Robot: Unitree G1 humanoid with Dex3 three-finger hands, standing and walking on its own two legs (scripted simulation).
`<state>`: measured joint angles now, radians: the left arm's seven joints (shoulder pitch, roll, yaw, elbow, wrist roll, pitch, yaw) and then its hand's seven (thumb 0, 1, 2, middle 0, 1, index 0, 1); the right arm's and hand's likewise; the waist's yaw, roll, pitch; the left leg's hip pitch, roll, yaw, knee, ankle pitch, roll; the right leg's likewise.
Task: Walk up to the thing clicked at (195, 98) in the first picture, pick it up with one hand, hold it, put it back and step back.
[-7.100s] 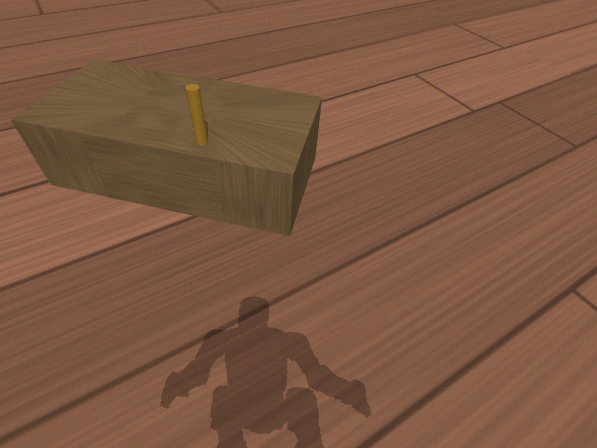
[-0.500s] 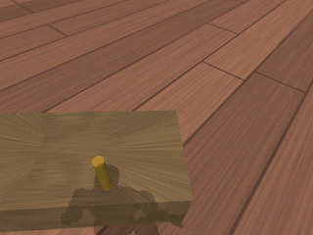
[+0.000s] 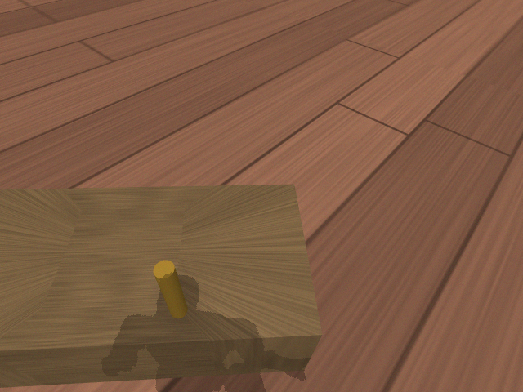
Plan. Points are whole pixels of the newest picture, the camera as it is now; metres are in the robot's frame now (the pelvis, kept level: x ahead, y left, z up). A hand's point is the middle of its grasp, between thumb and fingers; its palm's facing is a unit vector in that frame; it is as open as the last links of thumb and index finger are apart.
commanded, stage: stand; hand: left
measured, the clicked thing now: (172, 291) +0.42 +0.21 -0.31
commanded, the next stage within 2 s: go down in 0.36 s
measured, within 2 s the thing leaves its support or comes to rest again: neither
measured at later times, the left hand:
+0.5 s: hand out of the picture +0.08 +0.25 -0.15, palm faces -0.01 -0.94 -0.35, open 7.5 cm
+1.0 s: hand out of the picture +0.16 +0.27 -0.15, palm faces +0.05 -0.94 -0.33, open 16.0 cm
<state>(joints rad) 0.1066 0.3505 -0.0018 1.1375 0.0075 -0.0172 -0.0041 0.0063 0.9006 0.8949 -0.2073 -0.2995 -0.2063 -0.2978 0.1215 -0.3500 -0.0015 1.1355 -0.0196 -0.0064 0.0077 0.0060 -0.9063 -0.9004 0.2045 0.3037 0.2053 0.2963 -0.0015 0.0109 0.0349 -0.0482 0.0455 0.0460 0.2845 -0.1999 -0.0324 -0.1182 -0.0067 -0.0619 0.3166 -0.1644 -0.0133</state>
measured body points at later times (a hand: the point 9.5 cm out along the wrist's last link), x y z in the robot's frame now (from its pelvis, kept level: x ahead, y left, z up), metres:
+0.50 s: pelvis +0.00 +0.00 +0.00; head +0.02 -0.01 +0.45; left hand +0.08 +0.30 -0.13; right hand +0.07 -0.30 -0.14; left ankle -0.03 +0.14 -0.75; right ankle +0.01 -0.11 -0.75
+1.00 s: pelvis +0.01 +0.02 -0.02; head +0.05 +0.03 +0.43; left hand +0.15 +0.32 -0.12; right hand +0.14 -0.23 -0.12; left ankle -0.03 +0.14 -0.75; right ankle +0.01 -0.11 -0.75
